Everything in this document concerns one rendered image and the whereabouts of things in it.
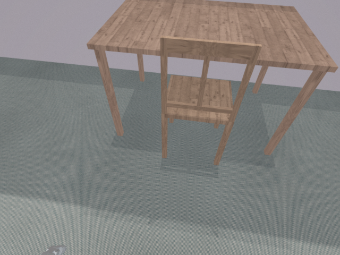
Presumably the chair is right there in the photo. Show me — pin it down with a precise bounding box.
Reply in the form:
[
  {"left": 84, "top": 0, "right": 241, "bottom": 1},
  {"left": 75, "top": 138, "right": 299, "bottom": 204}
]
[{"left": 160, "top": 36, "right": 262, "bottom": 165}]

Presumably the table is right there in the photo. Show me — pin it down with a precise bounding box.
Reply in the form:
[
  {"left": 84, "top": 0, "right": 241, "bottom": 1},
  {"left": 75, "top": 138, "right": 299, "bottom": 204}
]
[{"left": 87, "top": 0, "right": 338, "bottom": 155}]

